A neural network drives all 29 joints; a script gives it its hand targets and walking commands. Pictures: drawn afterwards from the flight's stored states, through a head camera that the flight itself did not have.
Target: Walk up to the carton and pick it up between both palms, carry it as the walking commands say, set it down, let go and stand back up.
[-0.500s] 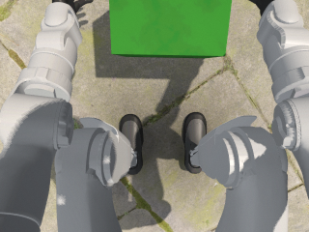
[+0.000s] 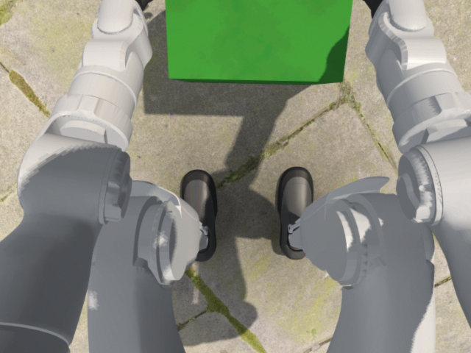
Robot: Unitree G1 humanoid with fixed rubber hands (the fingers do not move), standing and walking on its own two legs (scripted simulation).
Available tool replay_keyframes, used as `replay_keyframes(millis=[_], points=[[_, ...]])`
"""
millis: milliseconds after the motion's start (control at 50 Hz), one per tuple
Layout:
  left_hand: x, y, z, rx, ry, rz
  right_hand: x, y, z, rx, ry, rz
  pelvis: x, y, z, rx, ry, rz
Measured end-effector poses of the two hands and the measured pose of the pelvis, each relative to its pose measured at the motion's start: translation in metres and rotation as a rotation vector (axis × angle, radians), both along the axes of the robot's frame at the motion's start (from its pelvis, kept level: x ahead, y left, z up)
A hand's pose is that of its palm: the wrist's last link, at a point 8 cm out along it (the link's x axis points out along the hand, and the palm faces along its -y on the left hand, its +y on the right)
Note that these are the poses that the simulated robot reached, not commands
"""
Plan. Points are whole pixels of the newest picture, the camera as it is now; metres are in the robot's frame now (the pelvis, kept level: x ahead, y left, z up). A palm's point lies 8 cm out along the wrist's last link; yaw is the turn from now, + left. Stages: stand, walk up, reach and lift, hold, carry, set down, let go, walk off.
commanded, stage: reach and lift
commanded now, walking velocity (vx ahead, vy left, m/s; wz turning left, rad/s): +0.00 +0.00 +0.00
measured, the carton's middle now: (254, 30) +0.51 -0.01 -0.27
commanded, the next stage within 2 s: none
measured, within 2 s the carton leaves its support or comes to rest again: leaves its support in 0.94 s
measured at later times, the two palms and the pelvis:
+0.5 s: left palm out of the picture +0.54 +0.14 -0.19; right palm out of the picture +0.52 -0.18 -0.19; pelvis +0.00 +0.00 +0.00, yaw +0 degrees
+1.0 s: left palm out of the picture +0.54 +0.14 -0.17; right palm (388, 2) +0.52 -0.18 -0.19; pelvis -0.01 +0.00 +0.00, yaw +2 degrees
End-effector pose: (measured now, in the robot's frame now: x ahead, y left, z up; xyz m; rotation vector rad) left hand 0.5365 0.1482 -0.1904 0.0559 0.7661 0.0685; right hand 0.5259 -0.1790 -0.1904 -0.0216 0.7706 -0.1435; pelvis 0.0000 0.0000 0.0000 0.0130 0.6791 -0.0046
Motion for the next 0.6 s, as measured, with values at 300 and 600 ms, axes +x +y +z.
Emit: replay_keyframes(millis=[300, 600], points=[[-0.001, -0.004, 0.001, 0.015, -0.019, 0.007, -0.003, 0.001, 0.000, -0.020, -0.012, -0.010, -0.001, 0.000, 0.005, -0.001, 0.007, 0.001], [0.001, -0.004, 0.000, -0.006, 0.001, 0.015, 0.000, 0.001, 0.000, -0.017, 0.007, -0.010, -0.005, 0.001, -0.005, -0.009, -0.043, 0.003]])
